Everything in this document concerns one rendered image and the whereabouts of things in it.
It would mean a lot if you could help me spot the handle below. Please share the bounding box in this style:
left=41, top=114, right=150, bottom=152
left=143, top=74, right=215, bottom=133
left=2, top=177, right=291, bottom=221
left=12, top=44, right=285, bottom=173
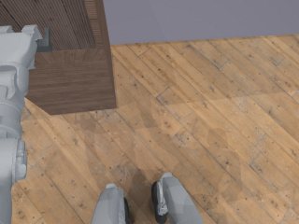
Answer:
left=36, top=27, right=52, bottom=53

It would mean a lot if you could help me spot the cabinet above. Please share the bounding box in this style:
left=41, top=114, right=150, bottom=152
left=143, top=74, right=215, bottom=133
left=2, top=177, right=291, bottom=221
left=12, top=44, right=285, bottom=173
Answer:
left=25, top=0, right=117, bottom=116

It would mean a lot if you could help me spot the robot left forearm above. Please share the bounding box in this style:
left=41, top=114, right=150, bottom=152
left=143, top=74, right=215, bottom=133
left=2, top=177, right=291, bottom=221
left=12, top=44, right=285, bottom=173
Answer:
left=0, top=62, right=30, bottom=140

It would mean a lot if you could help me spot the left robot upper arm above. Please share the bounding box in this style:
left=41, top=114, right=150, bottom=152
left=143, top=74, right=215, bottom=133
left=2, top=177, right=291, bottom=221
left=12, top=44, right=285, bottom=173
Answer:
left=0, top=137, right=28, bottom=224

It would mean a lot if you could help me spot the drawer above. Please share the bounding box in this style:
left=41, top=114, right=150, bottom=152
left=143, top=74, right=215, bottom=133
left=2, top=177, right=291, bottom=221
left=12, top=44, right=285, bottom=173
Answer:
left=0, top=0, right=96, bottom=51

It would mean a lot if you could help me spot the right robot shin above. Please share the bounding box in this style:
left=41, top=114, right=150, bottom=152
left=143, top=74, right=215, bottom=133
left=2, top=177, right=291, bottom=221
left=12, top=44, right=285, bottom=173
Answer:
left=157, top=173, right=172, bottom=215

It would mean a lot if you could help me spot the left robot hand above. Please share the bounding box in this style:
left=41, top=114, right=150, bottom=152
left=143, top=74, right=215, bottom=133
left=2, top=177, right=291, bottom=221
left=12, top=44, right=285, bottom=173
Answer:
left=0, top=24, right=43, bottom=70

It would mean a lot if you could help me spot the left robot shin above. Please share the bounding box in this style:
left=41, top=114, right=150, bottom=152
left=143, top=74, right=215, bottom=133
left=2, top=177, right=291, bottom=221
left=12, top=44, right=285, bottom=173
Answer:
left=100, top=183, right=126, bottom=224

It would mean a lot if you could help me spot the robot shin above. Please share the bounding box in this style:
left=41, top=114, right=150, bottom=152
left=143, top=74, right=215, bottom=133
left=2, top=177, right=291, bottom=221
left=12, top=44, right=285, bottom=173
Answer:
left=157, top=173, right=172, bottom=215
left=100, top=183, right=126, bottom=224

